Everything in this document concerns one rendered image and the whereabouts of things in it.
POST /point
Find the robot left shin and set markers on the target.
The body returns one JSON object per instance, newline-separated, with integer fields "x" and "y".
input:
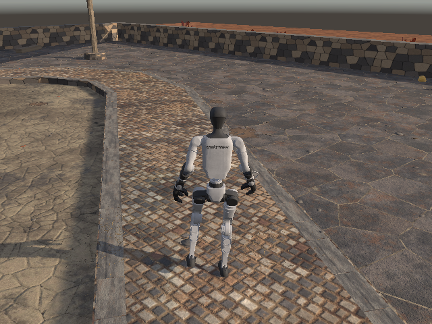
{"x": 194, "y": 231}

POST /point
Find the right robot upper arm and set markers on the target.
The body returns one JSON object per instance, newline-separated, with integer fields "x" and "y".
{"x": 241, "y": 152}

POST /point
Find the left robot upper arm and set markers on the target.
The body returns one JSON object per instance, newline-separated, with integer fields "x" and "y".
{"x": 192, "y": 152}

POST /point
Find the left robot foot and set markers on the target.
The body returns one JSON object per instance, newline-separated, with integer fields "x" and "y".
{"x": 190, "y": 261}

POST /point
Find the robot right forearm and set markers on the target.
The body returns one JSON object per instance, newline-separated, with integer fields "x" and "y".
{"x": 249, "y": 176}

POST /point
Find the robot left forearm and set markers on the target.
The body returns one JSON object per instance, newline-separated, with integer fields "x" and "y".
{"x": 182, "y": 178}

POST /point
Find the right robot hand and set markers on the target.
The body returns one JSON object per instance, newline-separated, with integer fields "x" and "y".
{"x": 253, "y": 188}

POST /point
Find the left robot hand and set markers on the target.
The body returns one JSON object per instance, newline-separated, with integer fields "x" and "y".
{"x": 179, "y": 192}

